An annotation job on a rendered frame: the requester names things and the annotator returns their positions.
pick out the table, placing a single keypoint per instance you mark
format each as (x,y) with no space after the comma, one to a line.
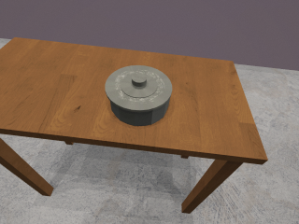
(57,91)

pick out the knob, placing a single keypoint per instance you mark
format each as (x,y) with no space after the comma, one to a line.
(139,79)

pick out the lid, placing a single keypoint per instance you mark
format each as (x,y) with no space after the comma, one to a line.
(123,94)

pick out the pot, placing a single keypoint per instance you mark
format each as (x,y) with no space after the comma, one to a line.
(140,118)

